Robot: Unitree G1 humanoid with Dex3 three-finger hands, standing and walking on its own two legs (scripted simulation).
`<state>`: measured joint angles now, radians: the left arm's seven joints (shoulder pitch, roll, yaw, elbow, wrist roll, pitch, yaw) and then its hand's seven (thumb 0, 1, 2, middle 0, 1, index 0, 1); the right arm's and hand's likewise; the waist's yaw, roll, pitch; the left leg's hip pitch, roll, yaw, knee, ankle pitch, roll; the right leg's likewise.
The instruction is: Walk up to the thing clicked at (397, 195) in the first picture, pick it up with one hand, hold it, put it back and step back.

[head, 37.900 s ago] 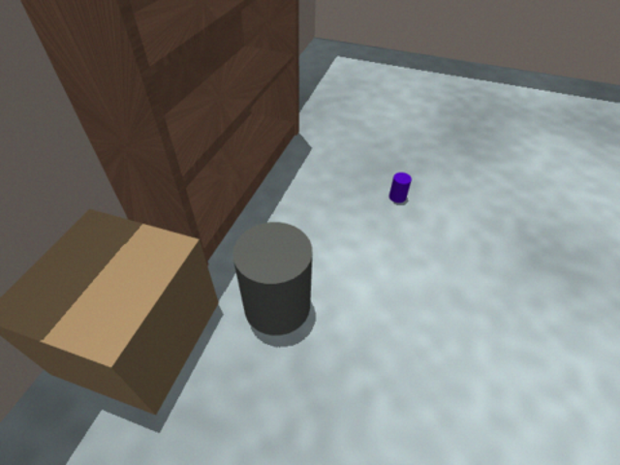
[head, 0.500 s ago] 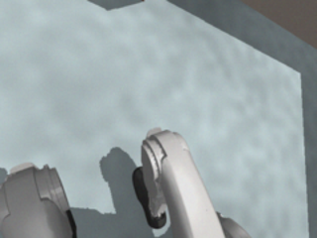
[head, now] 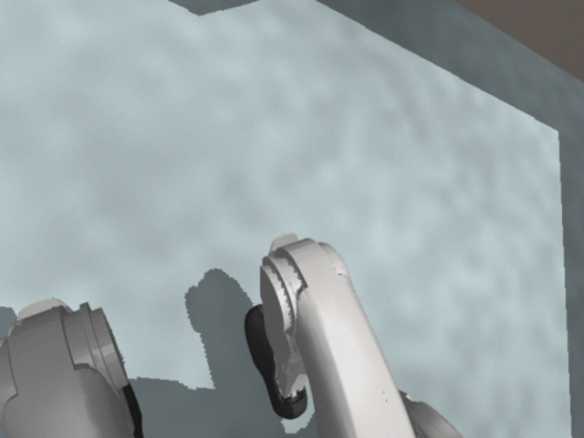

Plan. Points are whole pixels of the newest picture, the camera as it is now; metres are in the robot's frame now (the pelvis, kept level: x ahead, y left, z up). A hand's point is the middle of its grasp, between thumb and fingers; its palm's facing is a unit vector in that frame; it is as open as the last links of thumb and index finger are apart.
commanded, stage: close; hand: left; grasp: from above
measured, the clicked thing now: out of the picture +0.45 +0.32 -0.24
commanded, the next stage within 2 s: settle in 0.04 s
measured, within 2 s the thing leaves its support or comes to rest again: leaves its support in 0.62 s
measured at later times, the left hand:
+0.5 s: hand out of the picture +0.44 +0.32 -0.20, palm faces -0.42 -0.12 -0.90, open 11.0 cm
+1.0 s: hand out of the picture +0.43 +0.32 -0.12, palm faces -0.50 -0.14 -0.85, open 10.7 cm
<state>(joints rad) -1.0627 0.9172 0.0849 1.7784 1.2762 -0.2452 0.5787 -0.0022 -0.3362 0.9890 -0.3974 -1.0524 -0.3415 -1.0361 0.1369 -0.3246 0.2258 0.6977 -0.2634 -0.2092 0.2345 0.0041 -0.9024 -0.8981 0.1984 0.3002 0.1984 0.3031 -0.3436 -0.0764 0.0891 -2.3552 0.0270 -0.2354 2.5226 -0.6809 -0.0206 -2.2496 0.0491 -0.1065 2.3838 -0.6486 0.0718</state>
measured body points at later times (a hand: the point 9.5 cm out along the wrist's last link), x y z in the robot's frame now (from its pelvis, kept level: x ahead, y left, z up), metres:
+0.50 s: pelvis +0.00 +0.00 +0.00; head +0.25 +0.10 +0.37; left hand +0.46 +0.32 -0.15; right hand +0.06 -0.26 -0.07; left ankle +0.07 +0.13 -0.27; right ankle +0.12 -0.13 -0.27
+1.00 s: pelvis +0.01 +0.00 +0.06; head +0.25 +0.08 +0.43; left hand +0.45 +0.33 -0.07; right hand +0.12 -0.28 -0.05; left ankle +0.07 +0.13 -0.27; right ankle +0.12 -0.13 -0.27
